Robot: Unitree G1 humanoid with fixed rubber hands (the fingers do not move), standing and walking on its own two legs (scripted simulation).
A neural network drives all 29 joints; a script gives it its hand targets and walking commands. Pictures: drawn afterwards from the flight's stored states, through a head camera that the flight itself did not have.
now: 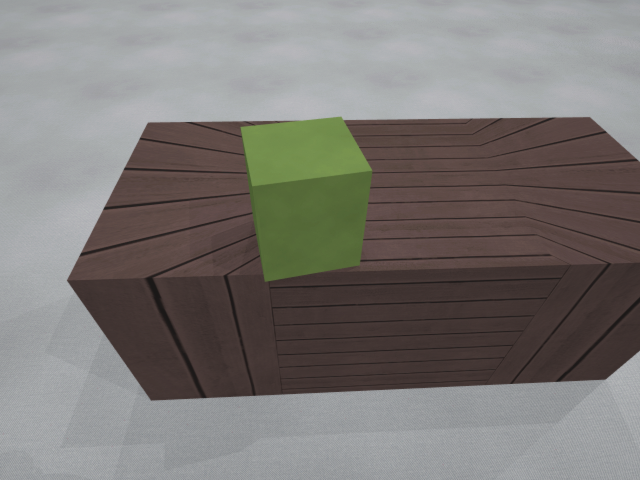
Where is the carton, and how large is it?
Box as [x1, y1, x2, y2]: [241, 117, 371, 281]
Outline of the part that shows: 341,117 241,127 253,219 265,281 359,264 371,177 371,169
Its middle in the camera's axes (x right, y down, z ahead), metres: -0.03 -0.09 +0.82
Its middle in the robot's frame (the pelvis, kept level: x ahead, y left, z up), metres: +0.69 +0.07 -0.05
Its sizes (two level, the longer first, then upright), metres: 0.210 0.200 0.250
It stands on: a pedestal, 0.61 m high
